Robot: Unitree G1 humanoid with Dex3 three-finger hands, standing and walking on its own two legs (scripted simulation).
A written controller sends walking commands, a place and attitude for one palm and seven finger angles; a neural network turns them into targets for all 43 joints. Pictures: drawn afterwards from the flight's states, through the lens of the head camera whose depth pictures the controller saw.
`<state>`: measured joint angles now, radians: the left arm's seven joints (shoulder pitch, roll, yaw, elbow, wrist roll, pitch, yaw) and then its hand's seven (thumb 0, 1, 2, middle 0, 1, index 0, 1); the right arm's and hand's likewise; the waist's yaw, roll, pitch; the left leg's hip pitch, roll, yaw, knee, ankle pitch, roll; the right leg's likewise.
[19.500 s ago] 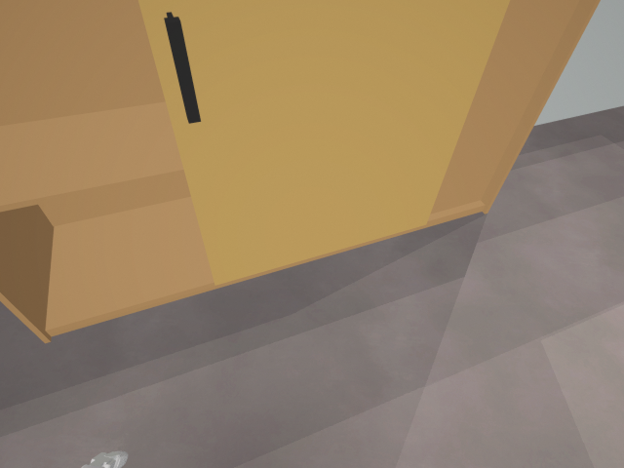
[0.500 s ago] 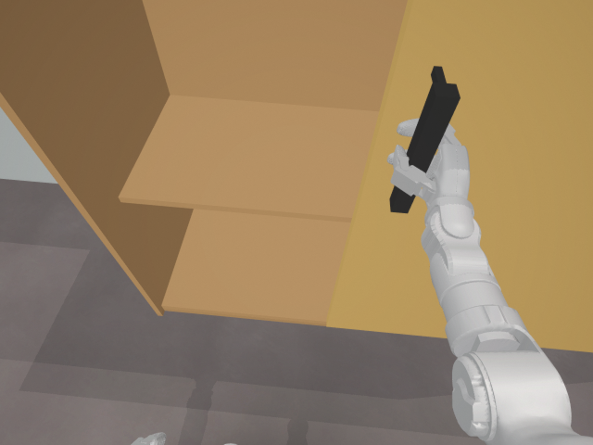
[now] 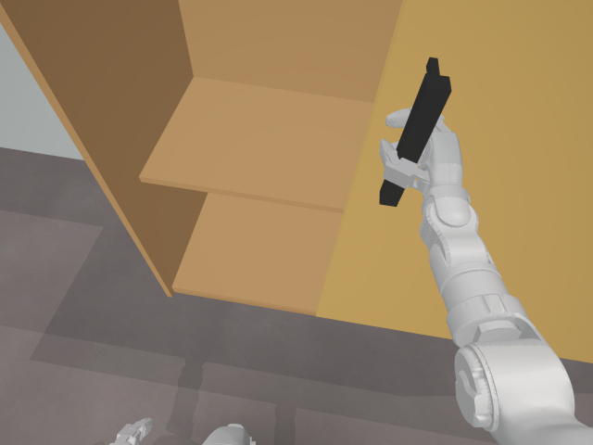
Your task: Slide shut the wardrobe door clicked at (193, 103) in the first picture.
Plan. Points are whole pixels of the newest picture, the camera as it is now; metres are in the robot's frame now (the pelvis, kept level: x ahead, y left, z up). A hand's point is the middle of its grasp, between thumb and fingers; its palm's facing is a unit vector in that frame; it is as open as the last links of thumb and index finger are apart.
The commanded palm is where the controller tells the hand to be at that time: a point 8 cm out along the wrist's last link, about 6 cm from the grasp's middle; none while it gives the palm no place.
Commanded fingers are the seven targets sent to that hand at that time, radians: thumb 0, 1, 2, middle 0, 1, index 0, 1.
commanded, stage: step sideways, sliding the door along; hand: right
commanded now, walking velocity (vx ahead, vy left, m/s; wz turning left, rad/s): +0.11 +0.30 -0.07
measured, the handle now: (408, 139) +0.50 -0.09 +0.13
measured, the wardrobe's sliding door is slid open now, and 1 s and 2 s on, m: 0.50 0.36 0.00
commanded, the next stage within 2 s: none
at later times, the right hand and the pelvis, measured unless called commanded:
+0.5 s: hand (359, 156) +0.47 -0.03 +0.12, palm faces +0.07 +0.98 -0.16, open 6.2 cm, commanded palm +0.45 -0.04 +0.13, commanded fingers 0.00 -0.90 -0.90 0.45 1.40 0.45 1.40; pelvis +0.02 +0.11 +0.00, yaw -4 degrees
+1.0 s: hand (285, 143) +0.47 +0.08 +0.12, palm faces +0.28 +0.95 -0.16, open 6.0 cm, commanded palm +0.45 +0.10 +0.13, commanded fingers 0.00 -0.90 -0.90 0.45 1.40 0.45 1.40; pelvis +0.07 +0.27 +0.01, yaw -10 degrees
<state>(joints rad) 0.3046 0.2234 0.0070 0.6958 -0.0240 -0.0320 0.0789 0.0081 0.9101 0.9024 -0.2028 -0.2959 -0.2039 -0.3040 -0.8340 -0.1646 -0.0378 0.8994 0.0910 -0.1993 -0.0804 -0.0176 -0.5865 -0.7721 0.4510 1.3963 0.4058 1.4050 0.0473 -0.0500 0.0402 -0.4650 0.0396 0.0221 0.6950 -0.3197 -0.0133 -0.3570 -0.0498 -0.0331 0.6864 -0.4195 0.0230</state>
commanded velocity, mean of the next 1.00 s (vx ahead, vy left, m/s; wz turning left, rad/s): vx -0.06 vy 0.29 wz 0.04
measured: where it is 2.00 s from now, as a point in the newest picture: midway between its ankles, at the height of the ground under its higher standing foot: outside the picture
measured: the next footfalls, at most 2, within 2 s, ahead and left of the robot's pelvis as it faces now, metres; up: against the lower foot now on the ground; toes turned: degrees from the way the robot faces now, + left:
left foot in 0.40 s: +0.12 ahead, +0.19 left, +0.00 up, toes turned +1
right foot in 0.62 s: +0.05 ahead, -0.01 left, +0.00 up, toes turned -13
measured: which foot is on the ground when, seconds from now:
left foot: down 0.00-0.24, up 0.26-0.38, down 0.40-0.62, up 0.64-0.84, down 0.86-1.00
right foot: down 0.00-0.42, up 0.44-0.60, down 0.62-0.90, up 0.92-1.00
